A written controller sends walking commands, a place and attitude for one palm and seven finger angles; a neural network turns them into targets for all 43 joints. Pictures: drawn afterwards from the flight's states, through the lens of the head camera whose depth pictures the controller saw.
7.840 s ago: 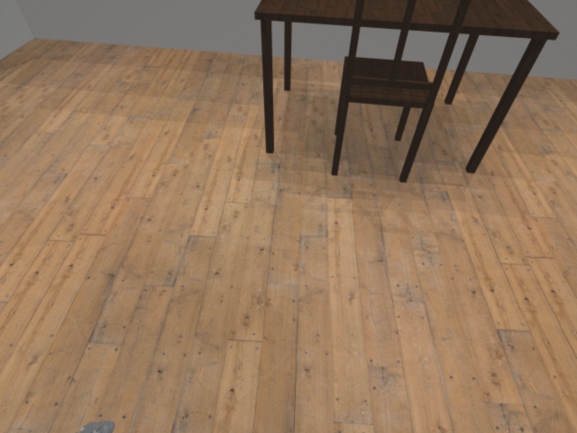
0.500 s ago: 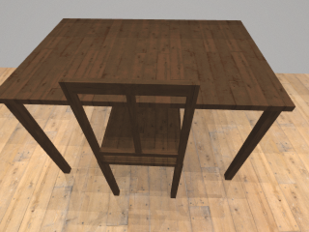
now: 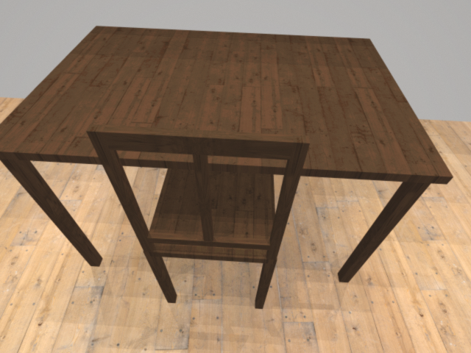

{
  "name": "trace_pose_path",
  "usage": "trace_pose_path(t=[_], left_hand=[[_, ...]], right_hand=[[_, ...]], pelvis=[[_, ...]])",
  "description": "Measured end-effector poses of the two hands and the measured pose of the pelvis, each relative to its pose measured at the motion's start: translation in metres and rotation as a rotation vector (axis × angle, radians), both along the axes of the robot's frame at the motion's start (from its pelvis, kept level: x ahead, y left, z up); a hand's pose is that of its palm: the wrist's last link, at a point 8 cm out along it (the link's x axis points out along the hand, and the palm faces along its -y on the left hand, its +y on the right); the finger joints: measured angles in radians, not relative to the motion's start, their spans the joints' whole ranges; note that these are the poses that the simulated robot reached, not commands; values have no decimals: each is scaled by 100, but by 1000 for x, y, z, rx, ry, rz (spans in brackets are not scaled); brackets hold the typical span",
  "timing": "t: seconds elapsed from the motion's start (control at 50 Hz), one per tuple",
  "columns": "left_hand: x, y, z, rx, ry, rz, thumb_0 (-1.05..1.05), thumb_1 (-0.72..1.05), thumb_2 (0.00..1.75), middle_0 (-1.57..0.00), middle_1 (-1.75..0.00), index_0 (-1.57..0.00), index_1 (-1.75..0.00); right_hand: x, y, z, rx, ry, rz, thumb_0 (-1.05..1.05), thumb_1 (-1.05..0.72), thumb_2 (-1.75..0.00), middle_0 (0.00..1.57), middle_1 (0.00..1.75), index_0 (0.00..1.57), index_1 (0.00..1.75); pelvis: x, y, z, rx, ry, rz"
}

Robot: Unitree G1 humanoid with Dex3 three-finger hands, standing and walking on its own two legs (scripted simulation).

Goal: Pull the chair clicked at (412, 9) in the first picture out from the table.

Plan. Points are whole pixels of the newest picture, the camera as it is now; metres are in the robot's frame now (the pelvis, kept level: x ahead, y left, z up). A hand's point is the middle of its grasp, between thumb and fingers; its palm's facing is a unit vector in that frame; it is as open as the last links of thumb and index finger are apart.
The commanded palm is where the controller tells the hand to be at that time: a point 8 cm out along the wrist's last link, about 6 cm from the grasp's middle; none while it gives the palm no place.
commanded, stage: look again from close up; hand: left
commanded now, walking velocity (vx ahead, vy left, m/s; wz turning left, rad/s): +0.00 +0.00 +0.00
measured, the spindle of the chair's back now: (205, 203) +0.44 +0.10 -0.06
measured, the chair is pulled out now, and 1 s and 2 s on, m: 0.00 0.00 0.00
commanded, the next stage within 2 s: shuffle to correct the standing spot in 0.86 s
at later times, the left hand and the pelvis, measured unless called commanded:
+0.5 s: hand out of the picture -0.01 +0.18 -0.17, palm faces +0.02 -0.98 -0.20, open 7.4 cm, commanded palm none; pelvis +0.01 +0.00 +0.00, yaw +0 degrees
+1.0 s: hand out of the picture -0.02 +0.18 -0.17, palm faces +0.02 -0.98 -0.19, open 7.4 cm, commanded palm none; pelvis +0.00 +0.01 +0.00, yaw +0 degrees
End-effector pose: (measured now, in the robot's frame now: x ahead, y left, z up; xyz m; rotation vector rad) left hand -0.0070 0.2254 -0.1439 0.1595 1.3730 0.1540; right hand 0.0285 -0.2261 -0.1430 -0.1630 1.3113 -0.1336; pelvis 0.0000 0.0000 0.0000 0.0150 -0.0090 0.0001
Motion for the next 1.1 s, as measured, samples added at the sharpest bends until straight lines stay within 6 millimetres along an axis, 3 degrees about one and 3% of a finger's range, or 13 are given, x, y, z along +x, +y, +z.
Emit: trace_pose_path(t=[0.26, 1.1], left_hand=[[-2, 4, 3, 7, 16, 7, 0, 91, 90, -20, -30, -20, -30], [-20, 8, 3, -5, 24, 18, 0, 90, 90, -20, -30, -20, -30]], right_hand=[[9, 2, 1, 1, 2, 9, 1, -91, -90, 20, 30, 20, 30], [-30, 16, 0, 15, 68, -16, 1, -91, -90, 20, 30, 20, 30]], pelvis=[[6, 2, 2, 1, 1, 1], [-6, 12, 3, -3, -9, 2]])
